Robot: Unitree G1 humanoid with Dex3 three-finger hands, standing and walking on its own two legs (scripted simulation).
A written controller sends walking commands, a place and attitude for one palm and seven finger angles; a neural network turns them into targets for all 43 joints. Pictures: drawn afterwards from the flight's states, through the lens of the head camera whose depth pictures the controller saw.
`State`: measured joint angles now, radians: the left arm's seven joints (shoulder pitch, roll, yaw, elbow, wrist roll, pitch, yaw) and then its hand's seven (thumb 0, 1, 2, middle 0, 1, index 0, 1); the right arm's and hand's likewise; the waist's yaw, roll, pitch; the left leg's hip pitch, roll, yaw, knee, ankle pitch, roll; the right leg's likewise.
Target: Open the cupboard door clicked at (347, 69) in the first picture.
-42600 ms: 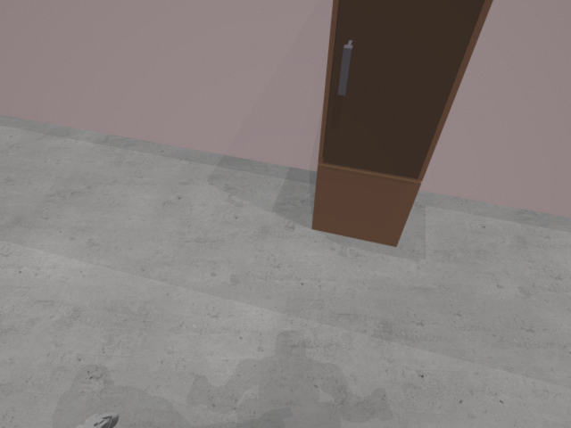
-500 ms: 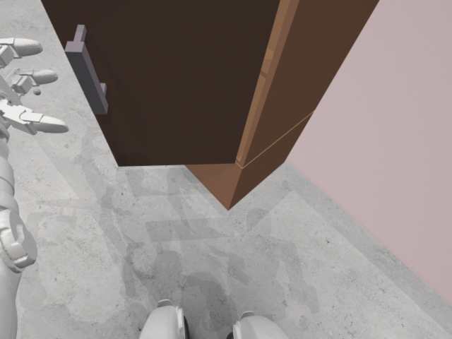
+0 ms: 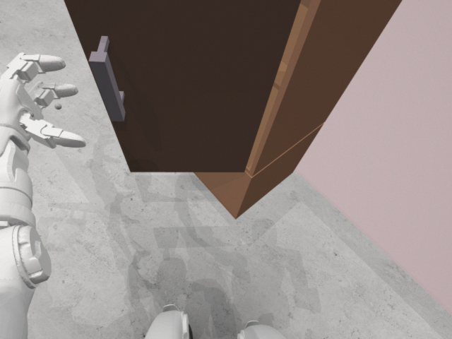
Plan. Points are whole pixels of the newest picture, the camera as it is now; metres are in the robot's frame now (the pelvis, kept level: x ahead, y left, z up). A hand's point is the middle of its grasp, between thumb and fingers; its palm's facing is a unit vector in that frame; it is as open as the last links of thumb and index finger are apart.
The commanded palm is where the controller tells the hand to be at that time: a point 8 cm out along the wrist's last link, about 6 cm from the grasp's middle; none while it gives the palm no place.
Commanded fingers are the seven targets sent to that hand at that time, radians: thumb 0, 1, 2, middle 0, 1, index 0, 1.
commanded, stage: move the hooked fingers beside the handle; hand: left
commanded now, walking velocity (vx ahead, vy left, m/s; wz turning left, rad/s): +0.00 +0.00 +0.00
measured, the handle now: (111, 81) +0.55 +0.19 +0.09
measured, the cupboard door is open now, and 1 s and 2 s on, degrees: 52 52 52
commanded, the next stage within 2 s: slide the fingers in behind the handle in 0.24 s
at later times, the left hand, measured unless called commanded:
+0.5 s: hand (78, 100) +0.49 +0.24 +0.10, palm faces +0.02 -1.00 -0.01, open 14.0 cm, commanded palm +0.47 +0.28 +0.09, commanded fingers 0.00 -0.50 0.30 -0.30 -1.20 -0.30 -1.20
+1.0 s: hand (92, 104) +0.49 +0.21 +0.10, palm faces +0.04 -1.00 -0.01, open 14.0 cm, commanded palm +0.47 +0.25 +0.09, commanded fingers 0.00 -0.50 0.30 -0.30 -1.20 -0.30 -1.20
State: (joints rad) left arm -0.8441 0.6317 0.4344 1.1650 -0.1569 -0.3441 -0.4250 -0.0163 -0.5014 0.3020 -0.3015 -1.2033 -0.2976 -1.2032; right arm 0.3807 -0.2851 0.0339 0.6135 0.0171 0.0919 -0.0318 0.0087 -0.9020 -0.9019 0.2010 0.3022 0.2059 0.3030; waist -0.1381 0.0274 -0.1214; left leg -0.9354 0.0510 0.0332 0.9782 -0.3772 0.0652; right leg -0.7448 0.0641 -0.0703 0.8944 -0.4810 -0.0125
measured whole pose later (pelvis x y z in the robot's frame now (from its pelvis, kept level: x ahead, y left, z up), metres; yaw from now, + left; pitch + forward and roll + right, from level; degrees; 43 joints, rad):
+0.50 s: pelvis -0.01 -0.01 +0.00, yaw +0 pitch +20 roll -5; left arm -0.93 0.66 0.43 1.23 -0.13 -0.33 -0.38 -0.02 -0.50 0.30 -0.30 -1.20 -0.30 -1.20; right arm 0.43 -0.29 0.04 0.63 0.01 0.09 -0.04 0.01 -0.90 -0.90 0.20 0.30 0.21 0.30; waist -0.17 0.04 -0.10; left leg -0.98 0.06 0.03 0.99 -0.37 0.06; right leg -0.80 0.07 -0.07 0.92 -0.48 -0.02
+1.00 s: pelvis +0.00 -0.02 +0.00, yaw +0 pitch +19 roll -4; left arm -0.84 0.56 0.40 1.16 -0.14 -0.34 -0.32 -0.02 -0.50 0.30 -0.30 -1.20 -0.30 -1.20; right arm 0.38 -0.28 0.03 0.61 0.02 0.09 -0.01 0.01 -0.90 -0.90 0.20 0.30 0.21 0.30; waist -0.15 0.03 -0.13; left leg -0.92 0.06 0.03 0.98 -0.38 0.04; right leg -0.75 0.07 -0.07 0.92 -0.50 -0.03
